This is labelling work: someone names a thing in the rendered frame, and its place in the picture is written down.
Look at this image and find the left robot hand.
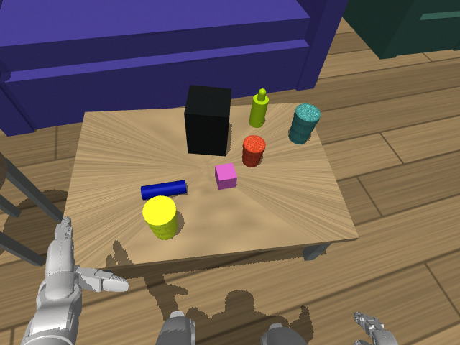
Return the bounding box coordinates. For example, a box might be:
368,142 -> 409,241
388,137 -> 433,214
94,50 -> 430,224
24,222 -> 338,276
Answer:
45,216 -> 129,292

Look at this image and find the sofa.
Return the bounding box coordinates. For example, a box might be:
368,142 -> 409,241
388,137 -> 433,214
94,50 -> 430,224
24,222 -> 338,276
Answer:
0,0 -> 349,137

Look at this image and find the left robot arm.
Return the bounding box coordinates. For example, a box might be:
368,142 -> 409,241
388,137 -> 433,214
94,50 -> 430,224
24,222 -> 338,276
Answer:
20,271 -> 82,345

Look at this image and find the armchair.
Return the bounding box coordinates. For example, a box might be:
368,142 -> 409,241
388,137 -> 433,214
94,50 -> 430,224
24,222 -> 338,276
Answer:
342,0 -> 460,60

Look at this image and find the coffee table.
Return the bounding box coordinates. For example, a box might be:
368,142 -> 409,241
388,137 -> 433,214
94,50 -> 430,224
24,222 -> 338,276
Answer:
63,103 -> 359,275

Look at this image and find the right robot hand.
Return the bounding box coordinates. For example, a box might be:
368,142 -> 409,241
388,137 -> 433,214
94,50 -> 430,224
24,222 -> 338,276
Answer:
354,312 -> 399,345

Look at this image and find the stool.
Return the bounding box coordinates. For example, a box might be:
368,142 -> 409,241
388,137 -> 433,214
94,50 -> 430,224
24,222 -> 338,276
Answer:
0,153 -> 64,267

